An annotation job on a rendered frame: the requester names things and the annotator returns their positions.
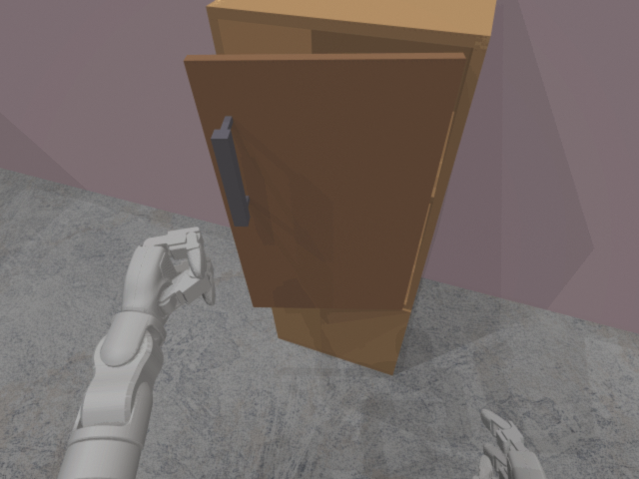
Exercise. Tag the left robot hand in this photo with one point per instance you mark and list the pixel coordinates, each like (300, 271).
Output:
(153, 284)

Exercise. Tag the cupboard door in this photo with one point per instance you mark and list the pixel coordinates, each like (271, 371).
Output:
(338, 154)

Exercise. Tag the robot left forearm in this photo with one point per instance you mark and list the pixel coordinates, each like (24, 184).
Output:
(111, 426)

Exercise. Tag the right robot hand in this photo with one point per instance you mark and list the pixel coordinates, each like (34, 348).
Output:
(519, 462)

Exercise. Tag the handle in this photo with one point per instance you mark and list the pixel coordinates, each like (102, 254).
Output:
(225, 152)

